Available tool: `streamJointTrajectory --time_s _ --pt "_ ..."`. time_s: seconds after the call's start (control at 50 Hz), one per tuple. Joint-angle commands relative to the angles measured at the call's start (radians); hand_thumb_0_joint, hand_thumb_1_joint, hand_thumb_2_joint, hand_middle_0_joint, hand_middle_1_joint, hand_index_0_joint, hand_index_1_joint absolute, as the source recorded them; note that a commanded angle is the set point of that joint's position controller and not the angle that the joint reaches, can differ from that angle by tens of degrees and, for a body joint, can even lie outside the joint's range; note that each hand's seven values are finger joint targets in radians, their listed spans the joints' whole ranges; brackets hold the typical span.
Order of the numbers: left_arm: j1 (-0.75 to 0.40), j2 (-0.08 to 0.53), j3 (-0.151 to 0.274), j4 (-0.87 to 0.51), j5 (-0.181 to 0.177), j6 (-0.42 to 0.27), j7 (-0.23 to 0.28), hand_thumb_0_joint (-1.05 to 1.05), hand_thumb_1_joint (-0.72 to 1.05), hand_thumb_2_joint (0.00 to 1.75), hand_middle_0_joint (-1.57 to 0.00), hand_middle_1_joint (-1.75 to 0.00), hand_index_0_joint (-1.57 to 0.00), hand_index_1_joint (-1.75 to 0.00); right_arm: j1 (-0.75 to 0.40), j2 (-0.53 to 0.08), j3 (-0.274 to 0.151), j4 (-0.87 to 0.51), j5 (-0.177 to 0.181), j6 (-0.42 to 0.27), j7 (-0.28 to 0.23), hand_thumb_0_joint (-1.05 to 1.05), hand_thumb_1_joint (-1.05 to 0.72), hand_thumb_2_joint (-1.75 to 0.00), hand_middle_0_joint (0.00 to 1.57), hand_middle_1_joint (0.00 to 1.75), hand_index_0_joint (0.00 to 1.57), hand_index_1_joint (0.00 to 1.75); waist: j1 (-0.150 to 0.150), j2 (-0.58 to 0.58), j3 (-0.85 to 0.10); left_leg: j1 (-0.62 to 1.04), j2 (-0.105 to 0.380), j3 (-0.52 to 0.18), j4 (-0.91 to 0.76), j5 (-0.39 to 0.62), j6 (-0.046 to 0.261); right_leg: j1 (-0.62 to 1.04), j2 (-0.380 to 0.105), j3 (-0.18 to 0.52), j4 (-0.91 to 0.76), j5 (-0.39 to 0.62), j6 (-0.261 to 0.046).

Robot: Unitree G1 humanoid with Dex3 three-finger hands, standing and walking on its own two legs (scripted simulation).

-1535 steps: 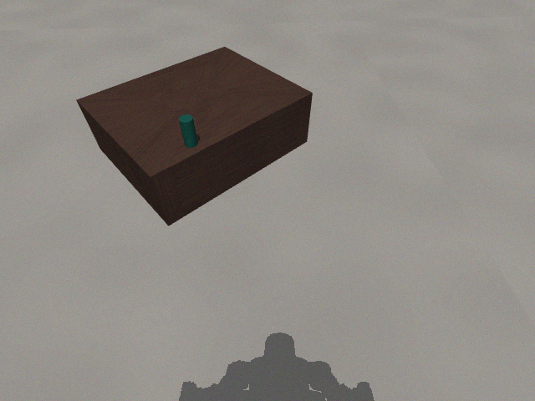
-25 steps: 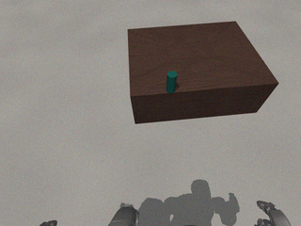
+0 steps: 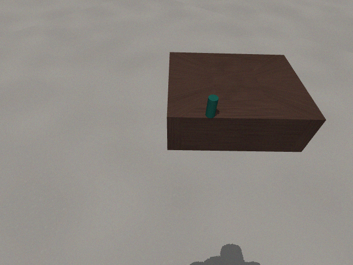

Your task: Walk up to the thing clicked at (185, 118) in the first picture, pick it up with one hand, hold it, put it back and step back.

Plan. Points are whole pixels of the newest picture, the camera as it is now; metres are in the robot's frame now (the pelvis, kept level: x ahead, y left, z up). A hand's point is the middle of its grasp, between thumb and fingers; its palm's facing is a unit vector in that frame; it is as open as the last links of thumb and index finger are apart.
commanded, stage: step back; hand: right
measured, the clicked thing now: (211, 106) +1.02 -0.19 -0.37
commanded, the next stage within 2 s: stand in 0.74 s
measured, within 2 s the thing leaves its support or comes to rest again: neither
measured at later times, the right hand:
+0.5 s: hand out of the picture +0.11 -0.25 -0.14, palm faces -0.01 +0.94 -0.34, open 7.4 cm
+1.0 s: hand out of the picture +0.12 -0.24 -0.14, palm faces +0.03 +0.94 -0.33, open 7.4 cm
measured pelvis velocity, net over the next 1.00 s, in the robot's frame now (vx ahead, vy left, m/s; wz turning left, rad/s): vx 0.03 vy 0.01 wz -0.03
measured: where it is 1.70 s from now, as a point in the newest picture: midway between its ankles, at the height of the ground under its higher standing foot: outside the picture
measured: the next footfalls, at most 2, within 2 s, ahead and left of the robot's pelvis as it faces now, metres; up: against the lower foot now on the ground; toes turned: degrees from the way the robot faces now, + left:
none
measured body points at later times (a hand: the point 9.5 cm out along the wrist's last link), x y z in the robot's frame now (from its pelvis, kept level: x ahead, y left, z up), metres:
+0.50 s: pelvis +0.03 +0.00 +0.01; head +0.04 +0.01 +0.46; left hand +0.11 +0.31 -0.12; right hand +0.11 -0.29 -0.12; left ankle +0.02 +0.12 -0.73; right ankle +0.02 -0.12 -0.73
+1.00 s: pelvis +0.03 +0.01 +0.02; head +0.04 +0.01 +0.47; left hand +0.14 +0.30 -0.11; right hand +0.12 -0.29 -0.11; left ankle +0.02 +0.12 -0.73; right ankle +0.02 -0.12 -0.73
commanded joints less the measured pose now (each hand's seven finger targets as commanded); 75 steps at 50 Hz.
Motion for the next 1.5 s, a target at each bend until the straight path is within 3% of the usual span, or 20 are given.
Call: streamJointTrajectory --time_s 0.0,0.04,0.06,0.08,0.1,0.12,0.16,0.24,0.26,0.28,0.32,0.4,0.48,0.6,0.7,0.76,1.08,1.18,1.38,1.48 --pt "-0.076 0.162 0.038 -0.067 0.002 -0.048 -0.002 0.0 0.9 0.9 -0.2 -0.3 -0.2 -0.3 -0.097 -0.278 -0.073 -0.096 -0.007 -0.03 -0.014 0.0 -0.9 -0.9 0.2 0.3 0.2 0.3 -0.022 0.195 0.022 -0.128 0.217 -0.228 -0.274 -0.26 0.13 0.091 0.013 -0.062 -0.186 -0.016 0.0" --pt "-0.006 0.139 0.033 -0.029 0.005 -0.065 0.009 0.0 0.9 0.9 -0.2 -0.3 -0.2 -0.3 -0.114 -0.246 -0.063 -0.097 0.009 -0.02 -0.012 0.0 -0.9 -0.9 0.2 0.3 0.2 0.3 0.023 0.165 -0.005 -0.159 0.188 -0.165 -0.159 -0.16 0.09 0.252 0.037 -0.065 -0.395 0.108 -0.023" --pt "0.004 0.164 0.041 -0.027 0.012 -0.075 0.016 0.0 0.9 0.9 -0.2 -0.3 -0.2 -0.3 -0.102 -0.21 -0.051 -0.099 0.014 -0.021 -0.013 0.0 -0.9 -0.9 0.2 0.3 0.2 0.3 0.028 0.109 -0.034 -0.207 0.148 -0.122 -0.075 -0.081 0.058 0.344 0.011 0.009 -0.428 0.144 -0.037" --pt "0.033 0.22 0.05 -0.016 0.016 -0.084 0.024 0.0 0.9 0.9 -0.2 -0.3 -0.2 -0.3 -0.12 -0.176 -0.041 -0.111 0.022 -0.023 -0.011 0.0 -0.9 -0.9 0.2 0.3 0.2 0.3 0.045 -0.044 -0.051 -0.301 0.055 -0.072 0.064 -0.132 0.007 0.345 -0.147 0.296 -0.477 0.031 -0.098" --pt "0.006 0.282 0.061 -0.017 0.015 -0.087 0.02 0.0 0.9 0.9 -0.2 -0.3 -0.2 -0.3 -0.11 -0.196 -0.049 -0.099 0.018 -0.021 -0.018 0.0 -0.9 -0.9 0.2 0.3 0.2 0.3 0.037 -0.114 -0.018 -0.264 0.017 -0.038 0.201 -0.228 -0.011 0.207 -0.298 0.472 -0.555 -0.191 -0.19" --pt "-0.045 0.276 0.061 -0.045 0.013 -0.089 0.019 0.0 0.9 0.9 -0.2 -0.3 -0.2 -0.3 -0.073 -0.22 -0.058 -0.082 0.015 -0.021 -0.017 0.0 -0.9 -0.9 0.2 0.3 0.2 0.3 0.016 -0.071 0.009 -0.233 0.045 -0.073 0.25 -0.224 -0.014 0.145 -0.341 0.494 -0.558 -0.215 -0.229" --pt "-0.065 0.243 0.053 -0.057 0.012 -0.093 0.024 0.0 0.9 0.9 -0.2 -0.3 -0.2 -0.3 -0.074 -0.212 -0.058 -0.071 0.017 -0.034 -0.014 0.0 -0.9 -0.9 0.2 0.3 0.2 0.3 0.014 -0.044 -0.003 -0.235 0.063 -0.074 0.187 -0.191 -0.002 0.171 -0.303 0.393 -0.508 -0.028 -0.209" --pt "-0.111 0.199 0.023 -0.057 0.003 -0.078 0.015 0.0 0.9 0.9 -0.2 -0.3 -0.2 -0.3 -0.021 -0.181 -0.058 -0.023 0.012 -0.048 -0.013 0.0 -0.9 -0.9 0.2 0.3 0.2 0.3 -0.027 -0.094 -0.063 0.044 0.025 -0.003 -0.123 0.023 0.003 0.046 -0.169 0.148 -0.399 0.176 -0.103" --pt "-0.112 0.165 0.006 -0.061 0.001 -0.076 0.013 0.0 0.9 0.9 -0.2 -0.3 -0.2 -0.3 -0.023 -0.199 -0.064 -0.022 0.007 -0.053 -0.018 0.0 -0.9 -0.9 0.2 0.3 0.2 0.3 -0.035 -0.061 -0.086 0.109 0.068 -0.069 -0.166 0.078 0.015 0.007 -0.143 0.115 -0.347 0.256 -0.076" --pt "-0.102 0.126 -0.007 -0.058 -0.01 -0.072 0.009 0.0 0.9 0.9 -0.2 -0.3 -0.2 -0.3 -0.049 -0.237 -0.066 -0.026 0.003 -0.058 -0.022 0.0 -0.9 -0.9 0.2 0.3 0.2 0.3 -0.024 0.045 -0.089 0.09 0.179 -0.236 -0.235 -0.002 0.047 -0.029 -0.081 0.073 -0.299 0.204 -0.036" --pt "-0.103 0.15 0.002 -0.027 -0.012 -0.066 0.011 0.0 0.9 0.9 -0.2 -0.3 -0.2 -0.3 -0.139 -0.274 -0.064 -0.029 0.015 -0.054 -0.015 0.0 -0.9 -0.9 0.2 0.3 0.2 0.3 0.011 0.095 -0.044 -0.066 0.27 -0.289 -0.284 -0.183 0.121 0.099 -0.008 -0.019 -0.238 0.027 -0.018" --pt "-0.087 0.165 0.004 0.004 -0.013 -0.085 0.016 0.0 0.9 0.9 -0.2 -0.3 -0.2 -0.3 -0.161 -0.221 -0.043 -0.011 0.016 -0.056 -0.018 0.0 -0.9 -0.9 0.2 0.3 0.2 0.3 0.018 0.109 -0.084 -0.074 0.145 -0.106 -0.177 0.183 0.031 0.255 -0.068 0.053 -0.351 0.34 -0.041" --pt "-0.102 0.187 0.006 0.013 -0.014 -0.087 0.026 0.0 0.9 0.9 -0.2 -0.3 -0.2 -0.3 -0.141 -0.215 -0.043 0.01 0.025 -0.053 -0.023 0.0 -0.9 -0.9 0.2 0.3 0.2 0.3 0.004 0.05 -0.153 0.018 0.119 -0.05 -0.091 0.376 0.017 0.282 -0.113 0.085 -0.345 0.545 -0.059" --pt "-0.144 0.165 -0.004 0.017 -0.014 -0.076 0.03 0.0 0.9 0.9 -0.2 -0.3 -0.2 -0.3 -0.161 -0.212 -0.045 0.028 0.029 -0.048 -0.027 0.0 -0.9 -0.9 0.2 0.3 0.2 0.3 0.002 0.044 -0.162 0.066 0.141 -0.056 -0.122 0.443 0.031 0.263 -0.092 0.05 -0.324 0.533 -0.044" --pt "-0.178 0.164 -0.007 0.02 -0.011 -0.07 0.029 0.0 0.9 0.9 -0.2 -0.3 -0.2 -0.3 -0.185 -0.21 -0.048 0.035 0.024 -0.042 -0.026 0.0 -0.9 -0.9 0.2 0.3 0.2 0.3 -0.003 0.037 -0.126 0.044 0.137 -0.055 -0.164 0.353 0.028 0.258 -0.092 0.058 -0.342 0.48 -0.04" --pt "-0.179 0.133 -0.023 0.056 -0.026 -0.062 0.027 0.0 0.9 0.9 -0.2 -0.3 -0.2 -0.3 -0.201 -0.222 -0.033 0.049 0.043 -0.051 -0.025 0.0 -0.9 -0.9 0.2 0.3 0.2 0.3 -0.005 0.049 -0.145 0.121 0.159 -0.089 -0.213 0.505 0.02 0.289 -0.098 0.044 -0.402 0.559 -0.015" --pt "-0.208 0.148 -0.03 0.119 -0.017 -0.068 0.021 0.0 0.9 0.9 -0.2 -0.3 -0.2 -0.3 -0.202 -0.204 -0.012 0.098 0.041 -0.052 -0.021 0.0 -0.9 -0.9 0.2 0.3 0.2 0.3 -0.017 0.043 -0.126 0.133 0.15 -0.07 -0.306 0.329 -0.002 0.317 -0.12 0.06 -0.521 0.463 -0.007" --pt "-0.197 0.148 -0.029 0.13 -0.016 -0.06 0.018 0.0 0.9 0.9 -0.2 -0.3 -0.2 -0.3 -0.192 -0.21 -0.011 0.108 0.037 -0.047 -0.02 0.0 -0.9 -0.9 0.2 0.3 0.2 0.3 -0.015 0.047 -0.075 0.083 0.147 -0.083 -0.347 0.15 -0.005 0.273 -0.108 0.059 -0.546 0.304 -0.009" --pt "-0.181 0.158 -0.028 0.133 -0.017 -0.064 0.016 0.0 0.9 0.9 -0.2 -0.3 -0.2 -0.3 -0.15 -0.212 -0.007 0.118 0.034 -0.044 -0.014 0.0 -0.9 -0.9 0.2 0.3 0.2 0.3 -0.022 0.031 -0.057 0.073 0.139 -0.087 -0.33 0.102 0.0 0.226 -0.111 0.076 -0.573 0.217 -0.011" --pt "-0.164 0.156 -0.03 0.131 -0.017 -0.066 0.015 0.0 0.9 0.9 -0.2 -0.3 -0.2 -0.3 -0.154 -0.214 -0.006 0.113 0.036 -0.048 -0.016 0.0 -0.9 -0.9 0.2 0.3 0.2 0.3 -0.011 0.032 -0.102 0.087 0.149 -0.091 -0.32 0.192 0.0 0.265 -0.117 0.07 -0.547 0.32 -0.015"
